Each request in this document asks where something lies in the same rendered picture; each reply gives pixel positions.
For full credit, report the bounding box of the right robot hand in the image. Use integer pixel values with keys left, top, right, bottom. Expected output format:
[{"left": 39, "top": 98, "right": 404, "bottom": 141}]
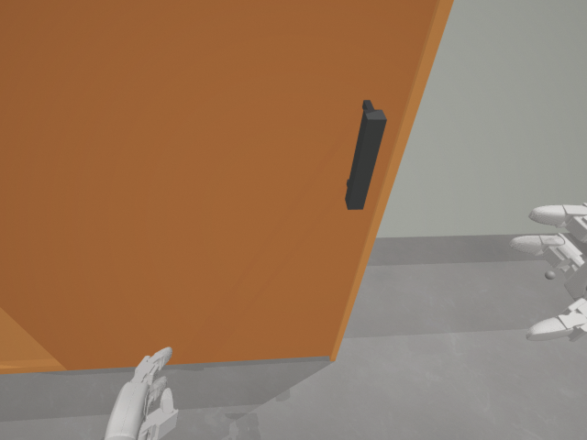
[{"left": 509, "top": 203, "right": 587, "bottom": 342}]

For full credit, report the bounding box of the handle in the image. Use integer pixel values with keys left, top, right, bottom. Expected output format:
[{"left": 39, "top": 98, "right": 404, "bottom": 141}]
[{"left": 345, "top": 100, "right": 387, "bottom": 210}]

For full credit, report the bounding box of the wardrobe door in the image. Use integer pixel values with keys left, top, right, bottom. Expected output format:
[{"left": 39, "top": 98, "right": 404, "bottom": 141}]
[
  {"left": 0, "top": 0, "right": 437, "bottom": 370},
  {"left": 0, "top": 307, "right": 54, "bottom": 361}
]

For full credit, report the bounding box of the left robot hand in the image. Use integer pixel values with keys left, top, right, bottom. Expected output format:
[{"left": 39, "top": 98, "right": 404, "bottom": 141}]
[{"left": 105, "top": 347, "right": 178, "bottom": 440}]

